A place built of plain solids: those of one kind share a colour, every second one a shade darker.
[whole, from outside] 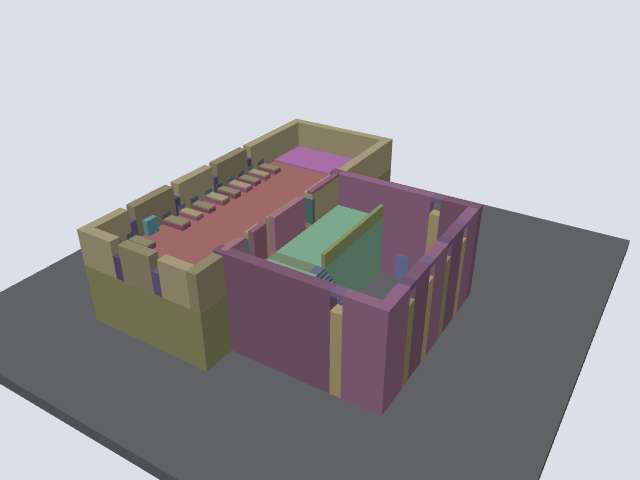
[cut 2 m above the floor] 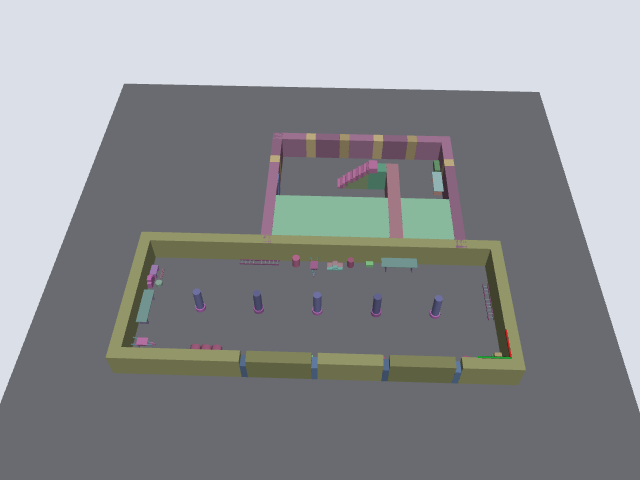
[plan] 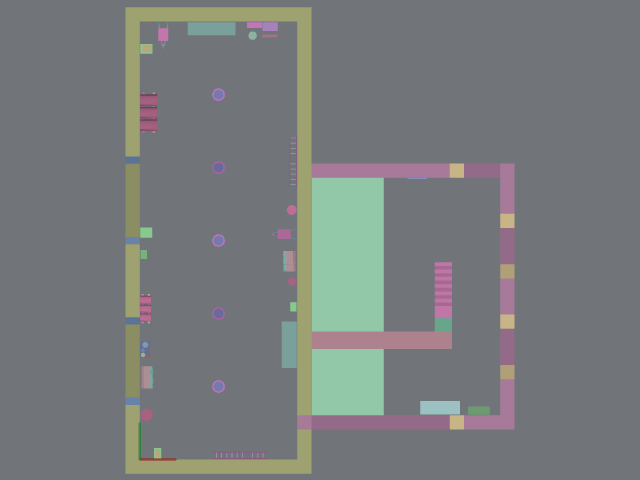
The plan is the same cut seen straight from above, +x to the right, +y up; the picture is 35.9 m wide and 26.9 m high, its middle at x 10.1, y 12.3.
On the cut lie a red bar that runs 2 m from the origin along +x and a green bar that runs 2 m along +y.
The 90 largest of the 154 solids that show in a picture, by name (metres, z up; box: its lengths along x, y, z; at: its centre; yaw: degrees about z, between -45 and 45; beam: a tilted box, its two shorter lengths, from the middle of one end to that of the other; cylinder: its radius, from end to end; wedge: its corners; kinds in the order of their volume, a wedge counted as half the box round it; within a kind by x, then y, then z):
{
 "wall_undercroft_1": {"box": [0.8, 3.85, 4.97], "at": [-0.4, 1.13, 2.19]},
 "wall_undercroft_2": {"box": [0.8, 4.11, 4.97], "at": [-0.4, 5.51, 2.19]},
 "wall_undercroft_3": {"box": [0.8, 4.11, 4.97], "at": [-0.4, 10.02, 2.19]},
 "wall_undercroft_4": {"box": [0.8, 4.11, 4.97], "at": [-0.4, 14.52, 2.19]},
 "wall_undercroft_5": {"box": [0.8, 8.36, 4.97], "at": [-0.4, 21.16, 2.19]},
 "wall_undercroft_6": {"box": [10.43, 0.8, 4.97], "at": [4.42, -0.4, 2.19]},
 "wall_undercroft_7": {"box": [10.43, 0.8, 4.97], "at": [4.42, 24.94, 2.19]},
 "wall_undercroft_8": {"box": [0.8, 26.14, 4.97], "at": [9.23, 12.27, 2.19]},
 "floor_gallery_1": {"box": [4.04, 3.71, 5.28], "at": [11.65, 4.34, 2.34]},
 "floor_gallery_2": {"box": [4.04, 8.61, 5.28], "at": [11.65, 11.48, 2.34]},
 "wall_vestibule_1": {"box": [0.8, 0.8, 7.98], "at": [9.23, 2.08, 3.69]},
 "wall_vestibule_2": {"box": [0.8, 0.8, 7.98], "at": [9.23, 16.18, 3.69]},
 "wall_vestibule_3": {"box": [8.54, 0.8, 7.98], "at": [13.1, 2.08, 3.69]},
 "wall_vestibule_4": {"box": [8.54, 0.8, 7.98], "at": [13.1, 16.18, 3.69]},
 "wall_vestibule_5": {"box": [2.83, 0.8, 7.98], "at": [19.59, 2.08, 3.69]},
 "wall_vestibule_6": {"box": [2.83, 0.8, 7.98], "at": [19.59, 16.18, 3.69]},
 "wall_vestibule_7": {"box": [0.8, 2.81, 7.98], "at": [20.6, 3.09, 3.69]},
 "wall_vestibule_8": {"box": [0.8, 2.03, 7.98], "at": [20.6, 6.31, 3.69]},
 "wall_vestibule_9": {"box": [0.8, 2.03, 7.98], "at": [20.6, 9.13, 3.69]},
 "wall_vestibule_10": {"box": [0.8, 2.03, 7.98], "at": [20.6, 11.96, 3.69]},
 "wall_vestibule_11": {"box": [0.8, 2.81, 7.98], "at": [20.6, 15.18, 3.69]},
 "wall_dorter_1": {"box": [0.8, 3.78, 2.8], "at": [-0.4, 1.09, 6.08]},
 "wall_dorter_2": {"box": [0.8, 3.96, 2.8], "at": [-0.4, 5.51, 6.08]},
 "wall_dorter_3": {"box": [0.8, 3.96, 2.8], "at": [-0.4, 10.02, 6.08]},
 "wall_dorter_4": {"box": [0.8, 3.96, 2.8], "at": [-0.4, 14.52, 6.08]},
 "wall_dorter_5": {"box": [0.8, 8.29, 2.8], "at": [-0.4, 21.2, 6.08]},
 "wall_dorter_6": {"box": [3.16, 0.8, 2.8], "at": [0.78, -0.4, 6.08]},
 "wall_dorter_7": {"box": [2.71, 0.8, 2.8], "at": [4.42, -0.4, 6.08]},
 "wall_dorter_8": {"box": [10.43, 0.8, 2.8], "at": [4.42, 24.94, 6.08]},
 "wall_dorter_9": {"box": [3.16, 0.8, 2.8], "at": [8.05, -0.4, 6.08]},
 "wall_dorter_10": {"box": [0.8, 4.66, 2.8], "at": [9.23, 1.53, 6.08]},
 "wall_dorter_11": {"box": [0.8, 1.39, 2.8], "at": [9.23, 5.51, 6.08]},
 "wall_dorter_12": {"box": [0.8, 3.84, 2.8], "at": [9.23, 9.08, 6.08]},
 "wall_dorter_13": {"box": [0.8, 13.39, 2.8], "at": [9.23, 18.65, 6.08]},
 "floor_dorter_1": {"box": [8.83, 24.54, 0.4], "at": [4.42, 12.27, 4.78]},
 "wall_vestibule_under_light_1": {"box": [0.8, 0.8, 6.63], "at": [17.77, 2.08, 3.02]},
 "wall_vestibule_under_light_2": {"box": [0.8, 0.8, 6.63], "at": [17.77, 16.18, 3.02]},
 "wall_vestibule_under_light_3": {"box": [0.8, 0.8, 6.63], "at": [20.6, 4.9, 3.02]},
 "wall_vestibule_under_light_4": {"box": [0.8, 0.8, 6.63], "at": [20.6, 7.72, 3.02]},
 "wall_vestibule_under_light_5": {"box": [0.8, 0.8, 6.63], "at": [20.6, 10.55, 3.02]},
 "wall_vestibule_under_light_6": {"box": [0.8, 0.8, 6.63], "at": [20.6, 13.37, 3.02]},
 "mass_under_upper_1": {"box": [7.87, 0.97, 2.31], "at": [13.56, 6.68, 0.85]},
 "wall_wallhead_1": {"box": [0.45, 1.83, 3.0], "at": [9.4, 2.95, 6.18]},
 "wall_wallhead_2": {"box": [0.45, 1.39, 3.0], "at": [9.4, 5.51, 6.18]},
 "wall_wallhead_3": {"box": [0.45, 3.84, 3.0], "at": [9.4, 9.08, 6.18]},
 "wall_wallhead_4": {"box": [0.45, 4.28, 3.0], "at": [9.4, 14.09, 6.18]},
 "bed_frame_dorter_1": {"box": [1.87, 0.75, 0.3], "at": [0.96, 8.07, 5.13]},
 "bed_frame_dorter_2": {"box": [1.85, 0.81, 0.31], "at": [0.96, 9.51, 5.13]},
 "bed_frame_dorter_3": {"box": [1.88, 0.89, 0.36], "at": [0.97, 11.19, 5.16]},
 "bed_frame_dorter_4": {"box": [1.87, 0.81, 0.31], "at": [0.97, 15.46, 5.13]},
 "bed_frame_dorter_5": {"box": [1.88, 0.89, 0.33], "at": [0.97, 18.33, 5.15]},
 "bed_frame_dorter_6": {"box": [1.92, 0.77, 0.36], "at": [0.99, 16.8, 5.16]},
 "bed_frame_dorter_7": {"box": [1.98, 0.76, 0.37], "at": [1.02, 12.58, 5.17]},
 "bed_frame_dorter_8": {"box": [2.0, 0.89, 0.36], "at": [1.03, 6.4, 5.16]},
 "bed_frame_dorter_9": {"box": [2.0, 0.84, 0.33], "at": [1.03, 14.06, 5.15]},
 "wall_dorter_under_light_1": {"box": [0.8, 0.55, 1.75], "at": [-0.4, 3.25, 5.55]},
 "wall_dorter_under_light_2": {"box": [0.8, 0.55, 1.75], "at": [-0.4, 7.76, 5.55]},
 "wall_dorter_under_light_3": {"box": [0.8, 0.55, 1.75], "at": [-0.4, 12.27, 5.55]},
 "wall_dorter_under_light_4": {"box": [0.7, 0.8, 1.75], "at": [2.71, -0.4, 5.55]},
 "wall_dorter_under_light_5": {"box": [0.7, 0.8, 1.75], "at": [6.12, -0.4, 5.55]},
 "floor_dais_1": {"box": [8.83, 4.09, 0.11], "at": [4.42, 22.5, 5.03]},
 "mass_under_head_1": {"box": [0.97, 1.41, 2.31], "at": [17.01, 7.88, 0.85]},
 "fill_under_steps_1": {"wedge": [[16.53, 8.58, -0.3], [16.53, 8.58, 2.08], [16.53, 11.27, -0.3], [16.53, 11.27, -0.24], [17.5, 8.58, -0.3], [17.5, 8.58, 2.08], [17.5, 11.27, -0.3], [17.5, 11.27, -0.24]]},
 "parapet_gallery_1": {"box": [0.3, 8.62, 1.07], "at": [13.52, 11.48, 5.52]},
 "pier_undercroft_1": {"cylinder": 0.27, "from": [4.42, 4.09, 0.24], "to": [4.42, 4.09, 2.66]},
 "pier_undercroft_2": {"cylinder": 0.27, "from": [4.42, 8.18, 0.29], "to": [4.42, 8.18, 2.66]},
 "pier_undercroft_3": {"cylinder": 0.27, "from": [4.42, 12.27, 0.26], "to": [4.42, 12.27, 2.66]},
 "pier_undercroft_4": {"cylinder": 0.27, "from": [4.42, 16.36, 0.28], "to": [4.42, 16.36, 2.66]},
 "pier_undercroft_5": {"cylinder": 0.27, "from": [4.42, 20.45, 0.28], "to": [4.42, 20.45, 2.66]},
 "wall_undercroft_under_light_1": {"box": [0.8, 0.4, 1.75], "at": [-0.4, 3.25, 0.57]},
 "wall_undercroft_under_light_2": {"box": [0.8, 0.4, 1.75], "at": [-0.4, 7.76, 0.57]},
 "wall_undercroft_under_light_3": {"box": [0.8, 0.4, 1.75], "at": [-0.4, 12.27, 0.57]},
 "wall_undercroft_under_light_4": {"box": [0.8, 0.4, 1.75], "at": [-0.4, 16.78, 0.57]},
 "wall_vestibule_over_light_1": {"box": [0.8, 0.8, 0.35], "at": [17.77, 2.08, 7.5]},
 "wall_vestibule_over_light_2": {"box": [0.8, 0.8, 0.35], "at": [17.77, 16.18, 7.5]},
 "wall_vestibule_over_light_3": {"box": [0.8, 0.8, 0.35], "at": [20.6, 4.9, 7.5]},
 "wall_vestibule_over_light_4": {"box": [0.8, 0.8, 0.35], "at": [20.6, 7.72, 7.5]},
 "wall_vestibule_over_light_5": {"box": [0.8, 0.8, 0.35], "at": [20.6, 10.55, 7.5]},
 "wall_vestibule_over_light_6": {"box": [0.8, 0.8, 0.35], "at": [20.6, 13.37, 7.5]},
 "jamb_wall_head_1": {"box": [0.8, 0.35, 2.05], "at": [9.23, 4.99, 6.0]},
 "jamb_wall_head_2": {"box": [0.8, 0.35, 2.05], "at": [9.23, 12.13, 6.0]},
 "floor_head_the_stone_1": {"box": [3.37, 0.97, 0.3], "at": [11.32, 6.68, 4.83]},
 "aumbry_carcase_dorter_1": {"box": [0.45, 1.05, 1.13], "at": [0.26, 4.56, 5.64]},
 "cask_undercroft_1": {"cylinder": 0.34, "from": [0.38, 2.51, 0.0], "to": [0.38, 2.51, 0.92]},
 "cask_undercroft_2": {"cylinder": 0.28, "from": [8.51, 13.98, 0.0], "to": [8.51, 13.98, 0.8]},
 "crate_undercroft_1": {"box": [0.67, 0.58, 0.47], "at": [0.36, 12.71, 0.19]},
 "crate_undercroft_2": {"box": [0.68, 0.55, 0.54], "at": [0.37, 23.01, 0.22]},
 "chest_vestibule_1": {"box": [1.21, 0.45, 0.6], "at": [19.0, 2.74, 0.25]},
 "bed_pallet_dorter_1": {"box": [1.88, 0.83, 0.11], "at": [1.06, 6.4, 5.39]},
 "treadb_1": {"wedge": [[16.53, 7.91, 1.82], [16.53, 7.91, 2.31], [16.53, 8.6, 1.82], [16.53, 8.6, 2.31], [17.5, 7.91, 1.82], [17.5, 7.91, 2.31], [17.5, 8.6, 1.82], [17.5, 8.6, 2.31]]}
}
